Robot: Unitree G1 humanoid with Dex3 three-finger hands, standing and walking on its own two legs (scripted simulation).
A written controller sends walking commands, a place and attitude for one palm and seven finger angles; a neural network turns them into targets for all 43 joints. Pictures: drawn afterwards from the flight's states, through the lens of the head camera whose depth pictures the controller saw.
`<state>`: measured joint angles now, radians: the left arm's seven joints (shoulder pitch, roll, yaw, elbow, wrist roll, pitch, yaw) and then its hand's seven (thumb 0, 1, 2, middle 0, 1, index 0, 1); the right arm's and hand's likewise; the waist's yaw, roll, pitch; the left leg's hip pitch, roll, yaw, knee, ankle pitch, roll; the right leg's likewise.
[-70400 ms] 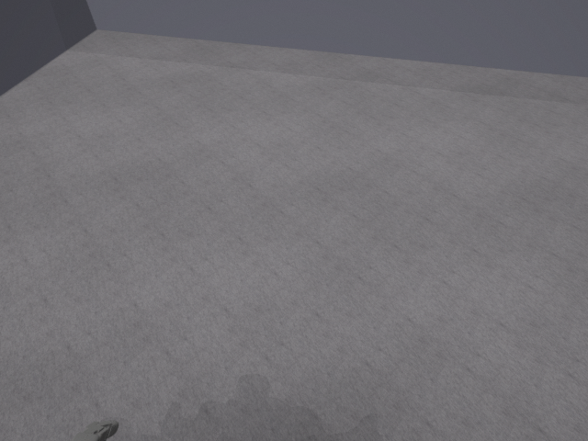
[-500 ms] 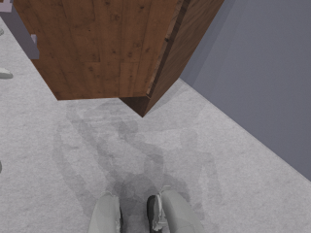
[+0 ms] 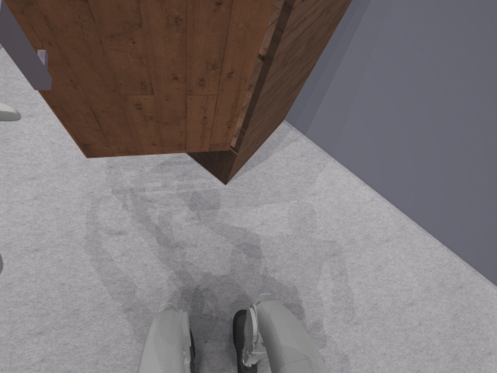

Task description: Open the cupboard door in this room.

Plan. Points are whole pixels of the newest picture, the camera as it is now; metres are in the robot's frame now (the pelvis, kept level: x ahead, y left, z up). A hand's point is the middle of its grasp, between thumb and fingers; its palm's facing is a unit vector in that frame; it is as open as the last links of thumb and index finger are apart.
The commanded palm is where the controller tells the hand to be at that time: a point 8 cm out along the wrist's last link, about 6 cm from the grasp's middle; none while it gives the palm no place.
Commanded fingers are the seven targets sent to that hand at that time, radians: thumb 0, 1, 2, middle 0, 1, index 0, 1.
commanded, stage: slide the fingers in behind the handle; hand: left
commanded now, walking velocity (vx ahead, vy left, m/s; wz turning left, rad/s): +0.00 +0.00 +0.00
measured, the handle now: (22, 37) +0.57 +0.26 +0.06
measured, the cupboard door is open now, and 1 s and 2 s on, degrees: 47 45 45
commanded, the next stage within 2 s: close the thumb around the handle in 1.44 s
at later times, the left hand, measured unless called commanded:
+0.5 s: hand out of the picture +0.52 +0.30 +0.06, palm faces +0.11 -0.99 +0.01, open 14.5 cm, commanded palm +0.51 +0.29 +0.06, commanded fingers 0.00 -0.50 0.30 -0.30 -1.20 -0.30 -1.20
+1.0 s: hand (41, 70) +0.52 +0.24 +0.06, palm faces +0.05 -1.00 +0.01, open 14.8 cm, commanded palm +0.51 +0.25 +0.06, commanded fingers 0.00 -0.50 0.30 -0.30 -1.20 -0.30 -1.20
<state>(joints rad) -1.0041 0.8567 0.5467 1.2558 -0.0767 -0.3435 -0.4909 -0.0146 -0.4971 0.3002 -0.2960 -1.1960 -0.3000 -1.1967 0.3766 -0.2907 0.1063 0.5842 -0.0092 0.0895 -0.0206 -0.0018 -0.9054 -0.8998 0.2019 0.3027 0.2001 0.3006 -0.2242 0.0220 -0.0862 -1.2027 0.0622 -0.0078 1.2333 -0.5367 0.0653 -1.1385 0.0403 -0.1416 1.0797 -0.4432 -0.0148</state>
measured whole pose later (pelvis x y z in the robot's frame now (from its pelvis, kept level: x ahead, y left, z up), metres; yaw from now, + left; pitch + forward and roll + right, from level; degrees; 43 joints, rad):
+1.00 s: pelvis +0.01 +0.00 +0.01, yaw +3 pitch +27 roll -7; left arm -1.00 0.57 0.33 1.21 -0.11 -0.41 -0.29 -0.01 -0.50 0.30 -0.28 -1.20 -0.14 -1.16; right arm 0.36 -0.26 0.06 0.67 -0.04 0.08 0.01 0.00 -0.91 -0.90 0.20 0.30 0.20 0.30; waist -0.18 0.02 -0.11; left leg -1.14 0.02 -0.04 1.19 -0.52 0.05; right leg -1.06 0.01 -0.17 1.05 -0.46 -0.02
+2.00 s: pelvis +0.00 -0.01 +0.01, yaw +1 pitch +27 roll -6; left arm -0.97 0.63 0.43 1.22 -0.09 -0.41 -0.30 0.00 0.32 0.65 -0.34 -1.28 -0.35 -1.28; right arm 0.37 -0.27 0.07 0.62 -0.02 0.08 0.01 0.00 -0.91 -0.90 0.20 0.30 0.20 0.30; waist -0.20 0.03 -0.10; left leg -1.15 0.05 0.00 1.20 -0.53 0.06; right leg -1.10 0.03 -0.12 1.08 -0.46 -0.02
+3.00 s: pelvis +0.02 -0.01 +0.03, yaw +1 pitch +20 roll -2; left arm -0.11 0.09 0.16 0.36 -0.12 -0.44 0.14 0.00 0.69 0.73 -0.36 -1.32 -0.37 -1.30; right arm 0.23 -0.22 0.01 0.51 -0.02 0.06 0.06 0.00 -0.91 -0.90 0.20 0.30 0.20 0.30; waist -0.05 0.02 -0.16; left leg -0.88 0.03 0.07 1.07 -0.53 0.05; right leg -0.89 0.02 -0.05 1.02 -0.48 -0.02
